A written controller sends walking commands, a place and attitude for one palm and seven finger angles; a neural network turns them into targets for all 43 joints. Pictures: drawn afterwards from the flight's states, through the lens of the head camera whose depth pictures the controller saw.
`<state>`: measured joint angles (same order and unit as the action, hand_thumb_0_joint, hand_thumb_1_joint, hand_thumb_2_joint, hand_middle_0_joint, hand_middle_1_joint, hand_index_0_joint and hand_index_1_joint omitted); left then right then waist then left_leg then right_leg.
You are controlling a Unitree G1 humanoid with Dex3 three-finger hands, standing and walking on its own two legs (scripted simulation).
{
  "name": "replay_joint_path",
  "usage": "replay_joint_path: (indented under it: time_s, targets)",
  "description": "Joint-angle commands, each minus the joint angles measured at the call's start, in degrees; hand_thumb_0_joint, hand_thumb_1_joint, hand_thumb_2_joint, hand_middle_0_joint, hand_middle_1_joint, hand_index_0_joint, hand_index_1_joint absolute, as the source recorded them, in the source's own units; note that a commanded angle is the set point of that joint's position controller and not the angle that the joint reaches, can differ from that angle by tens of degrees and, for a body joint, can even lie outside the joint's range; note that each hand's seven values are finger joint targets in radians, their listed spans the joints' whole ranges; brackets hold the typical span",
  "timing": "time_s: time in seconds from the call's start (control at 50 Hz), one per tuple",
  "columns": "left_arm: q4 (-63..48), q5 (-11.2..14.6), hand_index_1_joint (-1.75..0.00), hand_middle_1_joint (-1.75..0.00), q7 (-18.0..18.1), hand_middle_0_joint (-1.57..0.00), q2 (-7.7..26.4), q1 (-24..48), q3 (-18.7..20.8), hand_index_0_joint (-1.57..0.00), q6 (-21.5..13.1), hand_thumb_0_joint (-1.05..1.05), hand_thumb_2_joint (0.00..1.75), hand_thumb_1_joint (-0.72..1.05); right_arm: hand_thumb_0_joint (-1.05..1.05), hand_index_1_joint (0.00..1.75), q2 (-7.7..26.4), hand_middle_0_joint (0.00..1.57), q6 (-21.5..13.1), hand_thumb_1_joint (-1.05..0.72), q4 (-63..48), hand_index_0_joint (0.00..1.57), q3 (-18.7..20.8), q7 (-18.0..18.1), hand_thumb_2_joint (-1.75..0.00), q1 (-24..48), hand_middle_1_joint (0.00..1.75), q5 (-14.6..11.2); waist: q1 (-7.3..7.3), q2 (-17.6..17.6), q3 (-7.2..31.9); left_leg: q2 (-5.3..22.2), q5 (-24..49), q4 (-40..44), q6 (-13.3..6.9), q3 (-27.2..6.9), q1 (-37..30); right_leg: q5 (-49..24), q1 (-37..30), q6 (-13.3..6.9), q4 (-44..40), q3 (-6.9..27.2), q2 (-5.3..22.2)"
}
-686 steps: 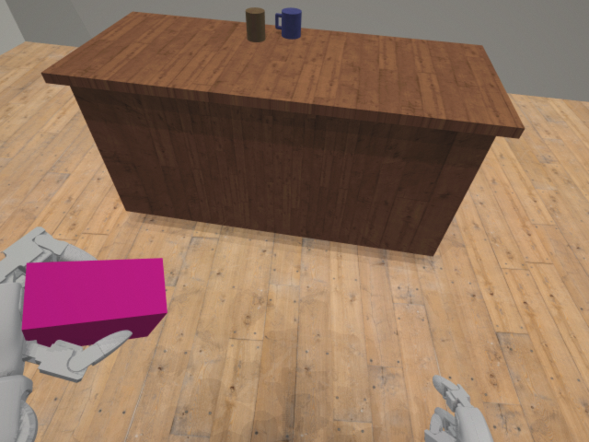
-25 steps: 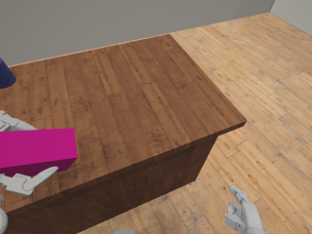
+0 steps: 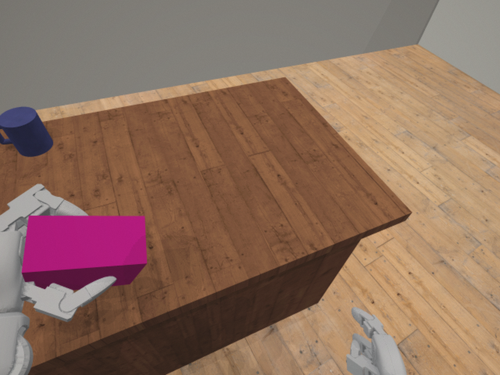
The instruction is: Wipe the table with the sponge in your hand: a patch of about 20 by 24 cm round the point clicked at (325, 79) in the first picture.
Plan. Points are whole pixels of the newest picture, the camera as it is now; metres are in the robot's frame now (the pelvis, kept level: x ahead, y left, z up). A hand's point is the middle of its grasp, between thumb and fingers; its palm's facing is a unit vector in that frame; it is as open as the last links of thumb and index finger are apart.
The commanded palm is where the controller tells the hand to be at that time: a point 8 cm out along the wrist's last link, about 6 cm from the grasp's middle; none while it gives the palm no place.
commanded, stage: come to a stop and stand still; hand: left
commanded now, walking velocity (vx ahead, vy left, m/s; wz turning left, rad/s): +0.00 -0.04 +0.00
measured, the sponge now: (104, 254) +0.23 +0.20 +0.13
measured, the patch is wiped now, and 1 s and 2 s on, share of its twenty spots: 0.00 0.00 0.00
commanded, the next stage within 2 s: look again from close up in 1.50 s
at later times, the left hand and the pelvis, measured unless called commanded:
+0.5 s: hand (111, 249) +0.24 +0.21 +0.11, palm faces +0.28 -0.88 -0.38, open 10.0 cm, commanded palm +0.18 +0.25 +0.17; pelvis +0.02 -0.03 -0.01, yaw +0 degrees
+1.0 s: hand (55, 233) +0.24 +0.26 +0.15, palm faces +0.37 -0.86 -0.34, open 10.0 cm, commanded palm +0.18 +0.29 +0.17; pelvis +0.02 +0.01 -0.01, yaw +1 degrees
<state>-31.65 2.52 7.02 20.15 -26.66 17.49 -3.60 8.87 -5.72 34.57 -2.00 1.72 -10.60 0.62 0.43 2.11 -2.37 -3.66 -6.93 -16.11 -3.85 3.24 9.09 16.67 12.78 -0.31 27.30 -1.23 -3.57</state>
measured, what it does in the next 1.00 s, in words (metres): steps on the spot: right foot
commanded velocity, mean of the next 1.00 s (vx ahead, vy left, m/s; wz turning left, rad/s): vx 0.00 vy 0.00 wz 0.00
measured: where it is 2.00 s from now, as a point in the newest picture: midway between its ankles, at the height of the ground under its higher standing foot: outside the picture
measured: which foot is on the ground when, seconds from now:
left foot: down 0.00-1.00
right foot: up 0.00-0.04, down 0.06-1.00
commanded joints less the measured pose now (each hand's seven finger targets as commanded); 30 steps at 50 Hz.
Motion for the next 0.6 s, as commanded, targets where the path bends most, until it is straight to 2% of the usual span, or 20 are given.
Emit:
replay_joint_path:
  time_s: [0.0,0.04,0.08,0.1,0.12,0.14,0.16,0.18,0.2,0.24,0.26,0.3,0.34,0.36,0.38,0.4,0.44,0.46,0.52,0.58]
  targets:
    - [-12.1,0.8,-1.60,-1.60,1.5,-1.20,12.5,2.2,10.5,-1.20,-5.4,0.00,1.30,0.10,0.00,0.30,8.4,0.20,-2.4,-0.90,-9.0,0.20,3.4,1.6,-0.90,6.3,0.30,0.0,0.02,-11.3,8.5,14.9,2.2,4.6,8.5,-12.6,-3.0,-6.7,-5.0,-0.4,-8.7,0.9,0.9]
    - [-8.7,1.0,-1.60,-1.60,1.5,-1.20,12.0,0.4,11.5,-1.20,-5.2,0.00,1.30,0.10,0.00,0.30,8.4,0.20,-1.4,-0.90,-9.6,0.20,3.4,1.7,-0.90,6.1,0.30,-0.3,-0.04,-7.9,9.2,13.5,-1.4,2.8,7.1,-10.6,2.3,-11.2,-11.2,-0.9,-11.0,2.4,2.5]
    - [-6.5,1.1,-1.60,-1.60,1.3,-1.20,10.9,-0.3,11.3,-1.20,-5.1,0.00,1.30,0.10,0.00,0.30,8.9,0.20,-0.9,-0.90,-9.9,0.20,3.2,1.6,-0.90,6.6,0.30,-0.4,0.02,-7.2,8.8,12.2,-5.8,3.6,7.3,-10.1,4.7,-12.5,-12.7,-1.3,-11.3,3.7,3.6]
    - [-23.1,-10.2,-1.60,-1.60,-0.2,-1.20,58.4,70.0,41.2,-1.20,-13.1,0.00,1.30,0.10,0.00,0.30,15.5,0.20,-4.3,-0.90,-10.7,0.20,3.9,1.6,-0.90,-5.5,0.30,1.3,-2.78,1.9,-5.5,12.1,-0.6,-6.0,1.0,-7.1,15.3,-5.5,1.6,4.9,-8.1,4.2,4.9]
    - [17.9,-2.2,-1.60,-1.60,-3.1,-1.20,21.2,33.4,19.2,-1.20,-11.0,0.00,1.30,0.10,0.00,0.30,5.7,0.20,-4.3,-0.90,-9.4,0.20,0.8,1.3,-0.90,3.1,0.30,-2.4,0.50,0.1,12.7,10.4,4.7,-6.6,-0.1,-9.1,1.9,0.0,3.1,-0.3,-8.3,4.1,8.6]
    - [15.9,0.4,-1.60,-1.60,-3.4,-1.20,19.1,16.0,17.8,-1.20,-10.6,0.00,1.30,0.10,0.00,0.30,8.9,0.20,-4.6,-0.90,-9.6,0.20,3.9,1.3,-0.90,2.1,0.30,-1.4,2.87,2.5,7.9,9.9,2.6,-6.0,1.7,-8.4,0.9,-3.4,1.6,-0.2,-12.5,9.5,6.9]
    - [18.5,1.4,-1.60,-1.60,-3.9,-1.20,8.8,9.2,10.7,-1.20,-9.3,0.00,1.30,0.10,0.00,0.30,10.3,0.20,-4.6,-0.90,-10.4,0.20,5.2,-0.4,-0.90,1.4,0.30,-2.6,2.14,-6.3,12.5,8.8,2.1,-6.8,2.2,-5.6,-4.3,-8.5,-0.7,-1.9,-9.0,9.2,6.6]
    - [8.1,1.8,-1.60,-1.60,-4.3,-1.20,10.3,12.2,8.8,-1.20,-10.2,0.00,1.30,0.10,0.00,0.30,11.0,0.20,-4.0,-0.90,-11.2,0.20,4.9,-0.9,-0.90,0.1,0.30,-2.4,1.48,-7.6,14.4,9.2,-0.5,-6.2,2.0,-6.9,-1.8,-8.6,-2.6,-0.5,-7.1,8.8,7.4]
    - [3.9,2.0,-1.60,-1.60,-4.3,-1.20,9.4,8.9,7.9,-1.20,-10.9,0.00,1.30,0.10,0.00,0.30,11.0,0.20,-4.1,-0.90,-11.3,0.20,4.5,-1.5,-0.90,1.3,0.30,-2.4,1.66,-7.7,14.0,9.2,-2.4,-6.3,1.3,-6.9,-0.9,-8.3,-3.0,1.0,-7.5,9.2,7.6]
    - [0.1,1.5,-1.60,-1.60,-4.1,-1.20,5.3,4.5,2.7,-1.20,-10.8,0.00,1.30,0.10,0.00,0.30,10.0,0.20,-4.1,-0.90,-12.1,0.20,3.7,-2.6,-0.90,2.7,0.30,-2.7,2.06,-2.1,10.5,8.2,-5.7,-7.3,0.7,-5.8,2.7,-5.3,-2.9,2.9,-10.2,10.7,7.9]
    - [-1.5,1.5,-1.60,-1.60,-3.6,-1.20,2.7,2.4,0.7,-1.20,-10.4,0.00,1.30,0.10,0.00,0.30,9.1,0.20,-4.3,-0.90,-12.3,0.20,3.1,-2.9,-0.90,4.7,0.30,-3.3,2.03,-0.5,9.4,8.1,-5.4,-7.9,0.4,-5.0,1.1,-5.9,-1.2,3.2,-11.2,10.6,7.4]
    - [-3.8,0.7,-1.60,-1.60,-2.4,-1.20,8.3,6.0,4.7,-1.20,-10.5,0.00,1.30,0.10,0.00,0.30,9.7,0.20,-4.6,-0.90,-12.3,0.20,3.3,-1.9,-0.90,4.0,0.30,-2.7,1.88,4.9,7.1,6.9,-7.4,-9.7,1.0,-5.1,2.7,-0.2,1.3,2.8,-14.4,12.0,8.5]
    - [-5.1,0.2,-1.60,-1.60,-1.2,-1.20,13.4,9.5,9.6,-1.20,-11.3,0.00,1.30,0.10,0.00,0.30,9.8,0.20,-4.8,-0.90,-11.8,0.20,3.3,-0.7,-0.90,4.0,0.30,-2.0,1.78,6.8,5.6,5.8,-6.9,-11.7,1.2,-5.2,2.8,2.7,3.7,1.2,-15.9,13.9,9.8]
    - [-8.9,-0.3,-1.60,-1.60,-0.2,-1.20,18.6,13.0,14.3,-1.20,-11.9,0.00,1.30,0.10,0.00,0.30,10.1,0.20,-4.6,-0.90,-11.0,0.20,3.0,-0.1,-0.90,5.5,0.30,-1.7,1.76,3.7,5.2,5.7,-5.8,-12.1,1.3,-5.4,1.6,1.5,5.2,0.5,-15.8,14.6,10.2]
    - [-8.0,0.2,-1.60,-1.60,-0.1,-1.20,16.6,13.6,13.5,-1.20,-12.6,0.00,1.30,0.10,0.00,0.30,9.5,0.20,-4.7,-0.90,-10.8,0.20,3.1,0.4,-0.90,5.0,0.30,-1.5,0.99,1.8,6.1,5.6,-5.3,-12.4,1.1,-5.6,2.3,0.9,3.4,0.2,-15.0,13.9,11.0]
    - [-9.9,0.5,-1.60,-1.60,0.1,-1.20,16.6,14.6,13.7,-1.20,-13.1,0.00,1.30,0.10,0.00,0.30,9.3,0.20,-5.0,-0.90,-11.2,0.20,3.2,0.7,-0.90,5.0,0.30,-1.5,1.03,-3.5,6.9,5.7,-3.9,-12.1,1.0,-6.1,2.3,-2.4,1.8,0.2,-13.9,15.1,10.8]
    - [-12.3,0.8,-1.60,-1.60,0.7,-1.20,16.9,14.5,14.3,-1.20,-13.9,0.00,1.30,0.10,0.00,0.30,9.2,0.20,-5.1,-0.90,-10.8,0.20,3.2,0.9,-0.90,4.7,0.30,-1.4,1.09,-11.4,10.0,6.2,0.0,-11.8,0.9,-6.0,2.1,-12.6,-3.7,1.3,-11.0,14.7,10.1]
    - [-14.4,0.6,-1.60,-1.60,1.0,-1.20,18.5,14.2,16.1,-1.20,-13.9,0.00,1.30,0.10,0.00,0.30,9.2,0.20,-5.2,-0.90,-10.5,0.20,3.1,0.9,-0.90,5.9,0.30,-1.5,1.21,-13.1,11.3,6.7,3.2,-12.3,0.9,-6.1,0.1,-19.2,-4.5,1.7,-9.3,13.5,9.7]
    - [-14.9,1.3,-1.60,-1.60,0.9,-1.20,15.0,11.2,13.7,-1.20,-14.6,0.00,1.30,0.10,0.00,0.30,9.3,0.20,-5.5,-0.90,-10.8,0.20,3.3,0.3,-0.90,4.8,0.30,-1.5,1.25,-12.1,16.1,7.4,12.8,-13.2,0.8,-5.8,-1.8,-31.5,-10.3,2.9,-5.5,10.1,8.9]
    - [-9.4,1.2,-1.60,-1.60,0.2,-1.20,9.3,2.6,9.6,-1.20,-13.5,0.00,1.30,0.10,0.00,0.30,9.8,0.20,-4.9,-0.90,-10.4,0.20,3.6,-0.5,-0.90,3.6,0.30,-1.5,1.03,-5.7,17.2,8.5,22.0,-13.7,0.4,-5.6,-4.7,-38.1,-9.5,2.9,-2.8,6.7,7.6]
